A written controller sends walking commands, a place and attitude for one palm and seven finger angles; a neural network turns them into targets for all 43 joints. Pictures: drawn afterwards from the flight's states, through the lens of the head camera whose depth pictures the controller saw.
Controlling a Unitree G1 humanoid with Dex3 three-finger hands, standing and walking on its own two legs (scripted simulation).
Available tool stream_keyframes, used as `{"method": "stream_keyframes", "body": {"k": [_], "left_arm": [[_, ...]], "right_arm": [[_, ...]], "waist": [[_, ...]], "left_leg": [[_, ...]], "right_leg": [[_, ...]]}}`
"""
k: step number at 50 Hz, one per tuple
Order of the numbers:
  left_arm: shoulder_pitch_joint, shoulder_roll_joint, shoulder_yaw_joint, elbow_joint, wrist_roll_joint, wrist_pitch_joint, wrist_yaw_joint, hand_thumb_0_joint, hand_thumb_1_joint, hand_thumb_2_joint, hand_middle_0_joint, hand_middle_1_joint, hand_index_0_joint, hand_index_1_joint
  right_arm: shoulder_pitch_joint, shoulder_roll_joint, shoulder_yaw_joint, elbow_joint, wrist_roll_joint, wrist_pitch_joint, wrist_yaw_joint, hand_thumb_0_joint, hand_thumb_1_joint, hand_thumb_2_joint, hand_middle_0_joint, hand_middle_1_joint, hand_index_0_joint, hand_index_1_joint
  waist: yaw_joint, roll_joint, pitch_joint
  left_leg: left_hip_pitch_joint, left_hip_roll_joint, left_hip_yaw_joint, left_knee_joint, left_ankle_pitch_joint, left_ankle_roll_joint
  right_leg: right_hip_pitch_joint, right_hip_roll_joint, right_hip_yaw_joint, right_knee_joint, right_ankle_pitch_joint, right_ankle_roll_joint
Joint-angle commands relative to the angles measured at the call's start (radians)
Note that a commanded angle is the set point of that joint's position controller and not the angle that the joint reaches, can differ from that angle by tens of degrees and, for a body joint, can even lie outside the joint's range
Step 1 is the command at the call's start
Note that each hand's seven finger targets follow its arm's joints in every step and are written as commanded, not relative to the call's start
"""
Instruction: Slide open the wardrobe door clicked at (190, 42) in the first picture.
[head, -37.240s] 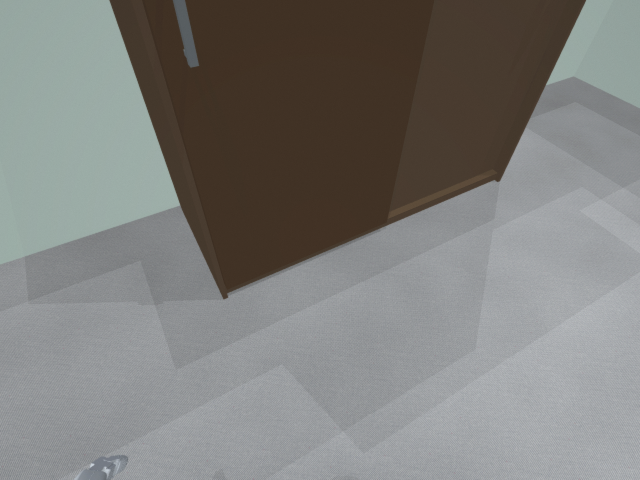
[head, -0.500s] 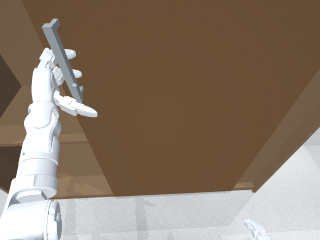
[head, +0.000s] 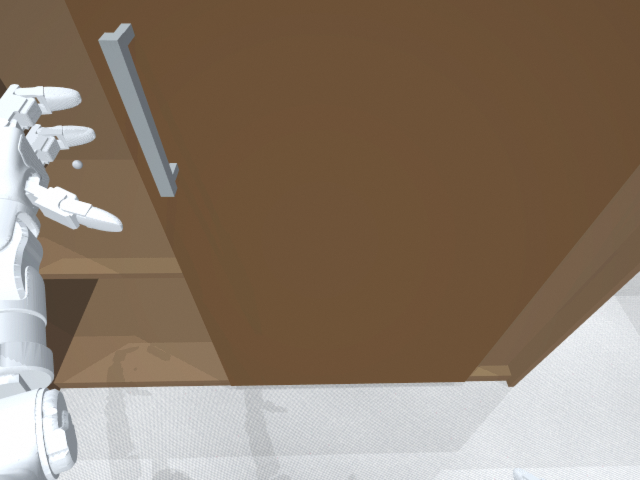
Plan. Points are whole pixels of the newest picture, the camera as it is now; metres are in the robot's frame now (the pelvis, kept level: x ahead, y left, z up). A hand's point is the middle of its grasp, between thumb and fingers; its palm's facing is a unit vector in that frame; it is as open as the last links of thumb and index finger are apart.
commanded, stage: slip the hand off the handle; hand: left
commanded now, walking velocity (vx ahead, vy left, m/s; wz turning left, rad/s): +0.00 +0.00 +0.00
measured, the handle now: (149, 119) +0.46 +0.23 +0.22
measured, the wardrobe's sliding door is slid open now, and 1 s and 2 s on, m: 0.54 0.54 0.54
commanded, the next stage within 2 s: draw the hand back to the body in 0.66 s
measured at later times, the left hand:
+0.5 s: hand (41, 226) +0.31 +0.29 +0.20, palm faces +0.27 -0.95 -0.16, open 14.7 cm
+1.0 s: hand (33, 266) +0.26 +0.27 +0.20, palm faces +0.10 -0.99 -0.07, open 14.7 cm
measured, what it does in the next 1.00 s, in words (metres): stands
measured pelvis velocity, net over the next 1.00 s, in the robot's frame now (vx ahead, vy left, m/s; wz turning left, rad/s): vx -0.01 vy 0.00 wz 0.02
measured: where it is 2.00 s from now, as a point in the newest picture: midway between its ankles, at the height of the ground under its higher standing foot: outside the picture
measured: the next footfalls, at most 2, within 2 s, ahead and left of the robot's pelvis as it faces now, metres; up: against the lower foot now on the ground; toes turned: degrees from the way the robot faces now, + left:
none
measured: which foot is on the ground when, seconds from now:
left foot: down 0.00-1.00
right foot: down 0.00-1.00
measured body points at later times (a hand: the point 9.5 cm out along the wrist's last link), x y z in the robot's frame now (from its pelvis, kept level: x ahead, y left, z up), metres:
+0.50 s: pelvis -0.01 +0.02 +0.00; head -0.02 +0.01 +0.45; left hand +0.29 +0.34 +0.21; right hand +0.17 -0.21 -0.08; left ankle +0.02 +0.11 -0.73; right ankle -0.02 -0.09 -0.73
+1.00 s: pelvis -0.01 +0.00 +0.01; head -0.05 -0.02 +0.45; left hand +0.25 +0.33 +0.20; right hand +0.18 -0.22 -0.06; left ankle +0.02 +0.11 -0.73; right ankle -0.02 -0.09 -0.73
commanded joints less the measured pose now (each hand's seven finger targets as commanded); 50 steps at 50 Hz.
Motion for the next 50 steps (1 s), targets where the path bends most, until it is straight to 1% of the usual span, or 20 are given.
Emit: {"method": "stream_keyframes", "body": {"k": [1, 3, 7, 9, 13, 16, 18, 20, 23, 27, 33, 36, 38, 39, 40, 42, 44, 45, 48, 50], "left_arm": [[-0.327, 0.270, 0.069, -0.271, -0.030, -0.072, 0.006, 0.000, -0.550, 0.200, -0.250, -1.150, -0.250, -1.150], [-0.213, 0.271, 0.094, -0.331, -0.040, -0.073, 0.015, 0.000, -0.550, 0.200, -0.250, -1.150, -0.250, -1.150], [-0.115, 0.264, 0.128, -0.428, -0.057, -0.035, 0.033, 0.000, -0.550, 0.200, -0.250, -1.150, -0.250, -1.150], [-0.084, 0.258, 0.138, -0.513, -0.063, -0.019, 0.046, 0.000, -0.550, 0.200, -0.250, -1.150, -0.250, -1.150], [-0.079, 0.222, 0.113, -0.605, -0.055, 0.012, 0.075, 0.000, -0.550, 0.200, -0.250, -1.150, -0.250, -1.150], [-0.059, 0.157, 0.052, -0.665, -0.048, 0.027, 0.080, 0.000, -0.550, 0.200, -0.250, -1.150, -0.250, -1.150], [-0.091, 0.100, -0.013, -0.687, -0.050, 0.034, 0.080, 0.000, -0.550, 0.200, -0.250, -1.150, -0.250, -1.150], [-0.081, 0.090, -0.026, -0.673, -0.055, 0.047, 0.076, 0.000, -0.550, 0.200, -0.250, -1.150, -0.250, -1.150], [-0.022, 0.123, 0.014, -0.679, -0.059, 0.064, 0.078, 0.000, -0.550, 0.200, -0.250, -1.150, -0.250, -1.150], [0.007, 0.082, -0.007, -0.758, -0.070, 0.068, 0.082, 0.000, -0.550, 0.200, -0.250, -1.150, -0.250, -1.150], [0.195, 0.114, 0.069, -0.801, -0.080, 0.085, 0.097, 0.000, -0.550, 0.200, -0.250, -1.150, -0.250, -1.150], [0.151, 0.095, 0.051, -0.830, -0.087, 0.101, 0.090, 0.000, -0.550, 0.200, -0.250, -1.150, -0.250, -1.150], [0.105, 0.101, 0.048, -0.836, -0.089, 0.103, 0.088, 0.000, -0.550, 0.200, -0.250, -1.150, -0.250, -1.150], [0.097, 0.093, 0.036, -0.836, -0.088, 0.101, 0.085, 0.000, -0.550, 0.200, -0.250, -1.150, -0.250, -1.150], [0.120, 0.064, 0.013, -0.700, -0.195, 0.206, -0.007, 0.000, -0.550, 0.200, -0.250, -1.150, -0.250, -1.150], [0.016, 0.133, 0.040, -0.777, -0.216, 0.280, -0.079, 0.000, -0.550, 0.200, -0.250, -1.150, -0.250, -1.150], [0.065, 0.153, 0.052, -0.782, -0.229, 0.335, -0.128, 0.000, -0.550, 0.200, -0.250, -1.150, -0.250, -1.150], [0.116, 0.194, 0.087, -0.775, -0.231, 0.359, -0.152, 0.000, -0.550, 0.200, -0.250, -1.150, -0.250, -1.150], [0.206, 0.226, 0.159, -0.809, -0.243, 0.357, -0.155, 0.000, -0.550, 0.200, -0.250, -1.150, -0.250, -1.150], [0.288, 0.188, 0.176, -0.816, -0.268, 0.340, -0.148, 0.000, -0.550, 0.200, -0.250, -1.150, -0.250, -1.150]], "right_arm": [[-0.029, -0.127, -0.047, -0.152, -0.002, -0.059, 0.002, 0.000, -0.900, -0.900, 0.200, 0.300, 0.200, 0.300], [-0.040, -0.126, -0.048, -0.178, -0.003, -0.062, 0.009, 0.000, -0.900, -0.900, 0.200, 0.300, 0.200, 0.300], [-0.072, -0.123, -0.046, -0.203, 0.001, -0.062, 0.015, 0.000, -0.900, -0.900, 0.200, 0.300, 0.200, 0.300], [-0.097, -0.117, -0.042, -0.219, 0.002, -0.066, 0.014, 0.000, -0.900, -0.900, 0.200, 0.300, 0.200, 0.300], [-0.124, -0.109, -0.033, -0.219, 0.003, -0.077, 0.003, 0.000, -0.900, -0.900, 0.200, 0.300, 0.200, 0.300], [-0.143, -0.099, -0.027, -0.218, 0.001, -0.093, -0.003, 0.000, -0.900, -0.900, 0.200, 0.300, 0.200, 0.300], [-0.156, -0.095, -0.020, -0.211, 0.003, -0.104, -0.011, 0.000, -0.900, -0.900, 0.200, 0.300, 0.200, 0.300], [-0.157, -0.097, -0.017, -0.198, 0.003, -0.112, -0.019, 0.000, -0.900, -0.900, 0.200, 0.300, 0.200, 0.300], [-0.165, -0.099, -0.013, -0.193, 0.000, -0.117, -0.025, 0.000, -0.900, -0.900, 0.200, 0.300, 0.200, 0.300], [-0.196, -0.082, -0.004, -0.203, -0.001, -0.130, -0.019, 0.000, -0.900, -0.900, 0.200, 0.300, 0.200, 0.300], [-0.215, -0.081, 0.000, -0.208, -0.005, -0.128, -0.006, 0.000, -0.900, -0.900, 0.200, 0.300, 0.200, 0.300], [-0.225, -0.073, 0.006, -0.209, -0.001, -0.125, -0.010, 0.000, -0.900, -0.900, 0.200, 0.300, 0.200, 0.300], [-0.229, -0.077, 0.004, -0.202, 0.000, -0.128, -0.020, 0.000, -0.900, -0.900, 0.200, 0.300, 0.200, 0.300], [-0.232, -0.076, 0.005, -0.201, 0.002, -0.131, -0.022, 0.000, -0.900, -0.900, 0.200, 0.300, 0.200, 0.300], [-0.250, -0.098, 0.014, -0.201, 0.026, -0.139, -0.037, 0.000, -0.900, -0.900, 0.200, 0.300, 0.200, 0.300], [-0.270, -0.090, 0.021, -0.211, 0.038, -0.151, -0.060, 0.000, -0.900, -0.900, 0.200, 0.300, 0.200, 0.300], [-0.280, -0.090, 0.026, -0.227, 0.041, -0.168, -0.061, 0.000, -0.900, -0.900, 0.200, 0.300, 0.200, 0.300], [-0.275, -0.092, 0.028, -0.232, 0.039, -0.171, -0.055, 0.000, -0.900, -0.900, 0.200, 0.300, 0.200, 0.300], [-0.277, -0.083, 0.025, -0.250, 0.033, -0.170, -0.030, 0.000, -0.900, -0.900, 0.200, 0.300, 0.200, 0.300], [-0.274, -0.079, 0.022, -0.257, 0.034, -0.172, -0.013, 0.000, -0.900, -0.900, 0.200, 0.300, 0.200, 0.300]], "waist": [[0.019, 0.082, -0.318], [0.047, 0.081, -0.331], [0.053, 0.034, -0.275], [0.066, 0.064, -0.265], [0.048, 0.063, -0.198], [0.039, 0.108, -0.194], [0.019, 0.111, -0.166], [0.015, 0.088, -0.151], [0.037, 0.056, -0.174], [0.050, 0.091, -0.196], [0.084, 0.060, -0.160], [0.066, 0.075, -0.132], [0.051, 0.043, -0.114], [0.049, 0.072, -0.105], [0.044, 0.086, -0.142], [0.051, 0.105, -0.160], [0.065, 0.104, -0.181], [0.078, 0.091, -0.181], [0.095, 0.033, -0.173], [0.098, 0.003, -0.147]], "left_leg": [[0.215, -0.021, -0.056, -0.035, 0.264, 0.035], [0.216, -0.020, -0.056, -0.033, 0.301, 0.036], [0.191, -0.011, -0.050, -0.054, 0.270, 0.034], [0.199, -0.009, -0.051, -0.064, 0.278, 0.031], [0.210, -0.002, -0.063, -0.084, 0.217, 0.027], [0.247, 0.001, -0.087, -0.099, 0.175, 0.018], [0.258, 0.002, -0.095, -0.108, 0.108, 0.019], [0.256, 0.002, -0.114, -0.123, 0.059, 0.016], [0.256, -0.002, -0.111, -0.125, 0.078, 0.016], [0.281, -0.006, -0.115, -0.129, 0.110, 0.006], [0.249, -0.006, -0.088, -0.127, 0.170, 0.008], [0.244, -0.011, -0.083, -0.136, 0.148, 0.008], [0.249, -0.009, -0.082, -0.134, 0.121, 0.015], [0.247, -0.012, -0.081, -0.138, 0.104, 0.015], [0.263, -0.014, -0.094, -0.161, 0.069, 0.014], [0.288, -0.022, -0.093, -0.158, 0.083, 0.022], [0.298, -0.026, -0.094, -0.150, 0.136, 0.030], [0.295, -0.027, -0.096, -0.146, 0.161, 0.030], [0.273, -0.025, -0.090, -0.127, 0.212, 0.024], [0.260, -0.024, -0.085, -0.130, 0.215, 0.020]], "right_leg": [[0.028, -0.003, 0.071, -0.056, 0.302, 0.014], [0.056, 0.000, 0.064, -0.045, 0.322, 0.009], [0.046, 0.003, 0.060, -0.052, 0.299, 0.018], [0.053, 0.004, 0.055, -0.051, 0.291, 0.014], [0.010, 0.008, 0.048, -0.073, 0.207, 0.013], [-0.023, 0.009, 0.043, -0.078, 0.151, 0.011], [-0.048, 0.008, 0.045, -0.091, 0.114, 0.011], [-0.055, 0.006, 0.041, -0.097, 0.091, 0.012], [-0.014, 0.004, 0.039, -0.103, 0.106, 0.009], [0.006, 0.001, 0.035, -0.099, 0.130, 0.008], [0.059, 0.002, 0.034, -0.112, 0.177, 0.008], [0.051, 0.000, 0.035, -0.122, 0.160, 0.010], [0.036, 0.002, 0.040, -0.136, 0.135, 0.015], [0.028, 0.000, 0.042, -0.139, 0.118, 0.014], [0.093, -0.011, 0.048, -0.159, 0.126, 0.008], [0.115, -0.013, 0.052, -0.176, 0.134, 0.012], [0.139, -0.021, 0.058, -0.172, 0.196, 0.013], [0.155, -0.023, 0.062, -0.170, 0.229, 0.013], [0.173, -0.027, 0.072, -0.162, 0.287, 0.020], [0.167, -0.025, 0.061, -0.154, 0.300, 0.022]]}}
